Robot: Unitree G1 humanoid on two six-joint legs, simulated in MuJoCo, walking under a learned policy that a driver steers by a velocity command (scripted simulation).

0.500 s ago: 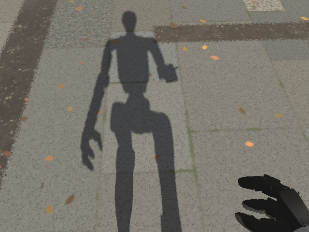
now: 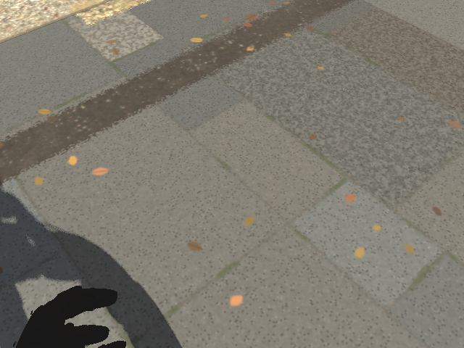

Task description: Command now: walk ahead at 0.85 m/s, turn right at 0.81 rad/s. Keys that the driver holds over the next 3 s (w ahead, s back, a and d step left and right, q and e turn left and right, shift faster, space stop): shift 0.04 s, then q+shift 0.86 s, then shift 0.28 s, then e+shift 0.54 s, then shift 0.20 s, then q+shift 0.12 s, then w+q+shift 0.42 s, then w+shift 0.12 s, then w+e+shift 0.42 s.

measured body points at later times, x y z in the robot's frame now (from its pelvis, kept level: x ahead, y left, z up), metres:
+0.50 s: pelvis +0.31 +0.03 +0.01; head +0.35 +0.03 +0.46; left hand +0.46 +0.30 -0.09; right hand +0.45 -0.24 -0.10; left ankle +0.45 +0.09 -0.70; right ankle +0.18 -0.06 -0.61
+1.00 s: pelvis +0.43 -0.03 +0.04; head +0.46 -0.02 +0.48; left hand +0.41 +0.30 -0.05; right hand +0.74 -0.18 -0.04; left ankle +0.40 +0.08 -0.65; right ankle +0.53 -0.11 -0.70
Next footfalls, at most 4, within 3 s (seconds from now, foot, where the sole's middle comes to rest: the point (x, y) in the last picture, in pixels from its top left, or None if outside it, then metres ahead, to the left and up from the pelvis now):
0.44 left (201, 342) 0.49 0.09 -0.74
0.90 right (261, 312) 0.56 -0.08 -0.74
1.32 left None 0.36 0.09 -0.74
1.70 right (282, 325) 0.52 -0.14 -0.74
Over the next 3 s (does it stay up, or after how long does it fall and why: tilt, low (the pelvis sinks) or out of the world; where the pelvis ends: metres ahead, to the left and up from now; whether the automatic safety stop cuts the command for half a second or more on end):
stays up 0.95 0.30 0.03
